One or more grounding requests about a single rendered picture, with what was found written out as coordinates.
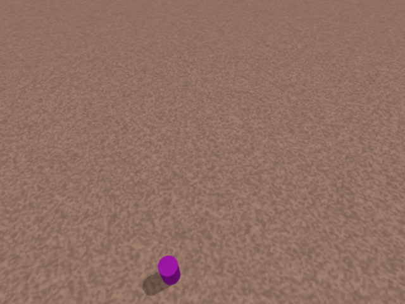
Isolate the can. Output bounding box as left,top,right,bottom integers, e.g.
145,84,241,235
158,256,180,285

